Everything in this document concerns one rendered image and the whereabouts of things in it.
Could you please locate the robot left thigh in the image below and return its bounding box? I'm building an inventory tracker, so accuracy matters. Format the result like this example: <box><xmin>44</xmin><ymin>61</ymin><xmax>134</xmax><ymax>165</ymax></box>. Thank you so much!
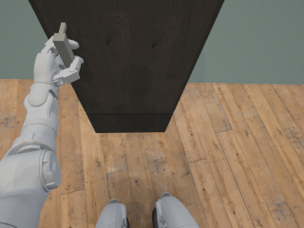
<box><xmin>95</xmin><ymin>202</ymin><xmax>127</xmax><ymax>228</ymax></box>

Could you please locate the left robot forearm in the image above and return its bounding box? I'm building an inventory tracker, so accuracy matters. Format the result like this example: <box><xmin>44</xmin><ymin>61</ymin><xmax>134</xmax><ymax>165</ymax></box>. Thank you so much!
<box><xmin>0</xmin><ymin>83</ymin><xmax>59</xmax><ymax>162</ymax></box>

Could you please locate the robot right shin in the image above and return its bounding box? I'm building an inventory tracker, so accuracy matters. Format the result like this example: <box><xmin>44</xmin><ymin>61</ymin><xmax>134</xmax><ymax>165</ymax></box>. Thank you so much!
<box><xmin>157</xmin><ymin>192</ymin><xmax>171</xmax><ymax>228</ymax></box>

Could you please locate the robot left hand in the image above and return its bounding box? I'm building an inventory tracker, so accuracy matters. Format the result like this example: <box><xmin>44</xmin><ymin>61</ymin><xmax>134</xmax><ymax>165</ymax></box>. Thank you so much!
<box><xmin>33</xmin><ymin>36</ymin><xmax>84</xmax><ymax>91</ymax></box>

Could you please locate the left robot upper arm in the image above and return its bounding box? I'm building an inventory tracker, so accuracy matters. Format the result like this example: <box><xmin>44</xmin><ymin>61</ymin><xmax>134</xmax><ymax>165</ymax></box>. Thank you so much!
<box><xmin>0</xmin><ymin>149</ymin><xmax>62</xmax><ymax>228</ymax></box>

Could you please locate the cupboard door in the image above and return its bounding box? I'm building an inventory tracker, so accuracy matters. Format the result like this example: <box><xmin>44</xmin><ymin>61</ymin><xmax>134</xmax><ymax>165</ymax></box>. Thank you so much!
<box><xmin>34</xmin><ymin>0</ymin><xmax>219</xmax><ymax>113</ymax></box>

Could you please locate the handle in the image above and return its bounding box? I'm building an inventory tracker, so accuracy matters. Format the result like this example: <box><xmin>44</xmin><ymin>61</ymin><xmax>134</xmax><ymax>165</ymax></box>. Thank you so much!
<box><xmin>52</xmin><ymin>22</ymin><xmax>79</xmax><ymax>74</ymax></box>

